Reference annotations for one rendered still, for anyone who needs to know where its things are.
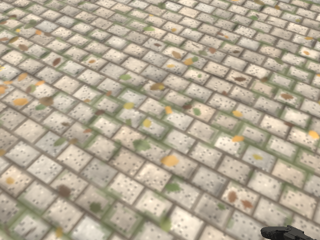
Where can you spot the robot right hand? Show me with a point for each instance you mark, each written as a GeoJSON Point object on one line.
{"type": "Point", "coordinates": [284, 233]}

